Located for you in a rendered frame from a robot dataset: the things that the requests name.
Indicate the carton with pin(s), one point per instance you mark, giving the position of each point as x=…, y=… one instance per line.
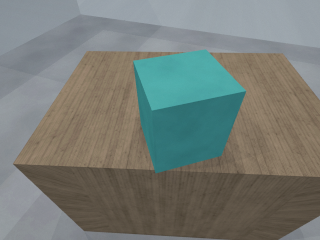
x=188, y=104

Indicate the pedestal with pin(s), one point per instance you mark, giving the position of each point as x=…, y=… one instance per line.
x=89, y=155

